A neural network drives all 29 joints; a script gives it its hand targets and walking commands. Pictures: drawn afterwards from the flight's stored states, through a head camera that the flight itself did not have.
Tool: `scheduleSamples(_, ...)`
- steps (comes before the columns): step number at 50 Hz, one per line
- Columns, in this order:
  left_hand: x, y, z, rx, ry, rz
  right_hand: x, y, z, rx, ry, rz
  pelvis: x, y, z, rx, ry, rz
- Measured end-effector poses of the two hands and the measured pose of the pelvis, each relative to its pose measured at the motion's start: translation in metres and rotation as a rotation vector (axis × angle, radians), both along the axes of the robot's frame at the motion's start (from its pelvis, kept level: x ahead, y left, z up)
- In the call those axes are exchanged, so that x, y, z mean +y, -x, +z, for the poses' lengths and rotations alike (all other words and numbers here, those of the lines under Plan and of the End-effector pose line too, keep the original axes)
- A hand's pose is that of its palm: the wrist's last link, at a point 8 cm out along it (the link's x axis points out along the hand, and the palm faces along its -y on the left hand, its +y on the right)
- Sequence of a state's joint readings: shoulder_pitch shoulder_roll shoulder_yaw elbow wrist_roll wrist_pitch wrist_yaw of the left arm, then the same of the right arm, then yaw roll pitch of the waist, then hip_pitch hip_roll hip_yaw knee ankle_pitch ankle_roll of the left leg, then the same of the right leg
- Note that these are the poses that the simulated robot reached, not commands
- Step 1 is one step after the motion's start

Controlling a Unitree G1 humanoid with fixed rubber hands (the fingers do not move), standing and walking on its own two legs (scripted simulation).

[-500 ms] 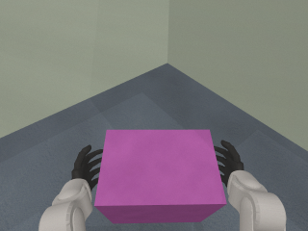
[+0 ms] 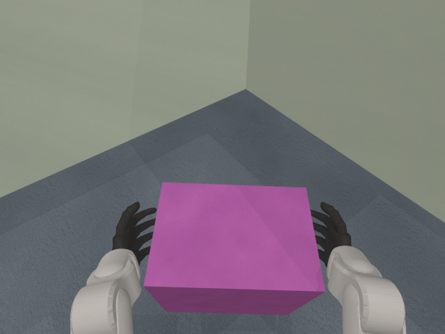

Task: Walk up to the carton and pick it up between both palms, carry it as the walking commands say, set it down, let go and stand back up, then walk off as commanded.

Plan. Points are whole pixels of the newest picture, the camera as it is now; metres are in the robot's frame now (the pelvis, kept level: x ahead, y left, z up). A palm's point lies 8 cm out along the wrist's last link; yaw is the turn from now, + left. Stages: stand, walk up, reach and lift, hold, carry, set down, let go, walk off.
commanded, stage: carry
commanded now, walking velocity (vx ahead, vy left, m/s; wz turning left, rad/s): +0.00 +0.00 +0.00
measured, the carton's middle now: (230, 254) +0.27 +0.00 +0.01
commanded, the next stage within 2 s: none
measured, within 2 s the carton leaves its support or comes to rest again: neither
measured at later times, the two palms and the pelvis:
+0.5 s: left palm (130, 208) +0.32 +0.17 +0.09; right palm (320, 210) +0.31 -0.16 +0.07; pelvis +0.06 +0.01 +0.00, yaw -1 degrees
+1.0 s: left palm (135, 200) +0.33 +0.15 +0.11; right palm (330, 200) +0.32 -0.17 +0.10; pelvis +0.09 +0.00 +0.01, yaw -1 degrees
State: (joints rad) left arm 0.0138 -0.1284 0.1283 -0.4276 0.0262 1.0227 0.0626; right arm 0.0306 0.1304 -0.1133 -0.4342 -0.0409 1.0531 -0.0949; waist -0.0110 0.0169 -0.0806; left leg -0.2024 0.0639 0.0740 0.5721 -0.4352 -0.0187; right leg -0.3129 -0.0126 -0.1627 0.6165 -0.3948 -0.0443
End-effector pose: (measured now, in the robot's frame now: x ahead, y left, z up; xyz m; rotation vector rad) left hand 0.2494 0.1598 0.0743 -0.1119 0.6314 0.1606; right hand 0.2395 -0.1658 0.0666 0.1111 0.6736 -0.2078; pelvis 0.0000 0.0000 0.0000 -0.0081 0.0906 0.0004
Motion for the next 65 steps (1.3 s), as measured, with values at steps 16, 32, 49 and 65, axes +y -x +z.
scheduleSamples(16, 0.009, -0.035, 0.008, 0.051, -0.015, 0.022, 0.008, -0.045, 0.011, 0.049, 0.02, 0.037, 0.003, -0.047, 0.014, 0.009, -0.023, -0.022)
scheduleSamples(32, 0.007, -0.069, 0.008, 0.018, -0.002, 0.003, 0.008, -0.066, 0.006, 0.031, 0.002, -0.006, 0.009, -0.081, 0.004, -0.018, -0.026, -0.036)
scheduleSamples(49, -0.006, -0.079, 0.032, -0.026, -0.01, 0.005, -0.005, -0.079, 0.03, -0.017, 0.008, 0.003, -0.005, -0.09, 0.005, -0.046, -0.012, -0.017)
scheduleSamples(65, -0.008, -0.042, 0.03, 0.004, -0.014, 0.017, -0.007, -0.044, 0.027, 0.014, 0.009, 0.016, -0.009, -0.053, 0.009, -0.086, -0.013, -0.007)
